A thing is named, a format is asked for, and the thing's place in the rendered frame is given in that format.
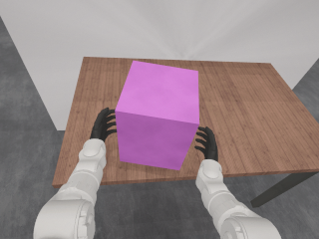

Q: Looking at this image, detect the robot left hand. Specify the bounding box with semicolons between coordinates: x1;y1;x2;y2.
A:
90;108;117;143

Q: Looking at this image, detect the robot right forearm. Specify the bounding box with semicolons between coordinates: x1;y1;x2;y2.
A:
195;159;281;238

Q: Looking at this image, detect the robot right hand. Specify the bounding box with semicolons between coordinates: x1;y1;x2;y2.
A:
194;126;218;162

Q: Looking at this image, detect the table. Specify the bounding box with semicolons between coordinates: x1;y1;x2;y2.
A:
52;57;319;208

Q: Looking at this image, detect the robot right upper arm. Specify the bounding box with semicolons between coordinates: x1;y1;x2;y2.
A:
220;216;281;239

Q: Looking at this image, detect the carton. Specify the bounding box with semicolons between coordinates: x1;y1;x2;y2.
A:
115;61;199;170

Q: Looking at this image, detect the robot left forearm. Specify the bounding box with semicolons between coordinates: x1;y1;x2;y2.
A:
33;138;107;239

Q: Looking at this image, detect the robot left upper arm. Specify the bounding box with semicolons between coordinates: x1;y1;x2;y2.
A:
35;199;96;239

